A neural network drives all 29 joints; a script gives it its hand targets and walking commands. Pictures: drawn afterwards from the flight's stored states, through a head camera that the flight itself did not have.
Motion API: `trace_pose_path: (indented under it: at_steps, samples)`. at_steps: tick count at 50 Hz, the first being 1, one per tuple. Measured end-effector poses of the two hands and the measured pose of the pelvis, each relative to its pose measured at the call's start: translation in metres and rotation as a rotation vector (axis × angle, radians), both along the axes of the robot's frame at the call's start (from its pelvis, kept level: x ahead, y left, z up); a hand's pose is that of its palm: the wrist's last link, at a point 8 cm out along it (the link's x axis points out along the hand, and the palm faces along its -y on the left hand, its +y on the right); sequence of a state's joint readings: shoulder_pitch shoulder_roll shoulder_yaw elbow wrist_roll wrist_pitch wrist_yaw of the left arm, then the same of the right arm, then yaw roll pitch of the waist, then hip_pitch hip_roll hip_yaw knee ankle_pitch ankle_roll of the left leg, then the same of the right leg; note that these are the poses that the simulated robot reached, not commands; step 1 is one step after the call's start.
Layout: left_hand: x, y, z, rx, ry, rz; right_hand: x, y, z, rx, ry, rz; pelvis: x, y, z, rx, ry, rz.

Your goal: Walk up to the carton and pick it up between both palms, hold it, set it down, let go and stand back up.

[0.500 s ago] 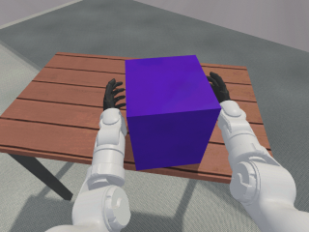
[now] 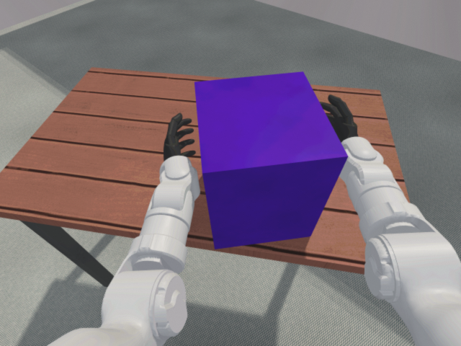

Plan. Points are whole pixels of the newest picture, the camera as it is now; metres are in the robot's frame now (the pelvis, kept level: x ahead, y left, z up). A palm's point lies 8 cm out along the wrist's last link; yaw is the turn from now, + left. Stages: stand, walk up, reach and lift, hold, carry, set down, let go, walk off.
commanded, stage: set down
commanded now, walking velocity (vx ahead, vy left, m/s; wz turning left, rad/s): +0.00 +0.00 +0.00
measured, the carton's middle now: (256, 164) +0.43 +0.03 +0.06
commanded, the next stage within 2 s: none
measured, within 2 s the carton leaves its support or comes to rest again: neither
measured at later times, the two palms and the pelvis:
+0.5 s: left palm (168, 167) +0.37 +0.18 +0.11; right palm (368, 148) +0.45 -0.16 +0.12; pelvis -0.02 +0.00 +0.00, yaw +0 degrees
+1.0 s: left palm (159, 188) +0.32 +0.18 +0.10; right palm (382, 181) +0.41 -0.18 +0.08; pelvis -0.02 +0.00 +0.00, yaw +0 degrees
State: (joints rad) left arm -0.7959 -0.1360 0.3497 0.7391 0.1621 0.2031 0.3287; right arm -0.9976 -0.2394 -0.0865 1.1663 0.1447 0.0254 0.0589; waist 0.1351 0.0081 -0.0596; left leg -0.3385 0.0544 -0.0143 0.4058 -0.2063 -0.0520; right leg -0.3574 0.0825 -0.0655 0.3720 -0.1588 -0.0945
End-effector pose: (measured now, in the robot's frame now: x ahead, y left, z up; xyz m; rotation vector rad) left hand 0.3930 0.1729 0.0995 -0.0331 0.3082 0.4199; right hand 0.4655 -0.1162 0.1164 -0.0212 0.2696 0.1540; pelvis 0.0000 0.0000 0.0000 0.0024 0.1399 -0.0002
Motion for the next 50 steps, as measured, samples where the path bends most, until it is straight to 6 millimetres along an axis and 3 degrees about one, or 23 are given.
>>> trace_pose_path:
  at_steps: [17, 24, 37, 50]
  samples:
    - [-0.007, -0.002, 0.008, 0.036, -0.027, -0.012, -0.002, -0.025, 0.004, -0.024, -0.017, -0.019, -0.006, -0.001, 0.0, 0.001, -0.001, -0.001]
    - [-0.024, 0.001, 0.007, 0.033, -0.033, -0.007, -0.014, -0.038, 0.002, -0.031, -0.011, -0.014, -0.015, -0.002, 0.0, 0.003, -0.012, -0.002]
    - [-0.054, 0.004, 0.004, 0.022, -0.053, -0.004, -0.05, -0.053, -0.026, -0.059, 0.056, 0.009, -0.029, -0.003, -0.001, 0.004, -0.031, -0.003]
    - [-0.071, 0.006, 0.005, 0.031, -0.089, -0.007, -0.06, -0.069, -0.032, -0.106, 0.027, 0.021, -0.025, -0.003, -0.001, 0.004, -0.025, -0.003]
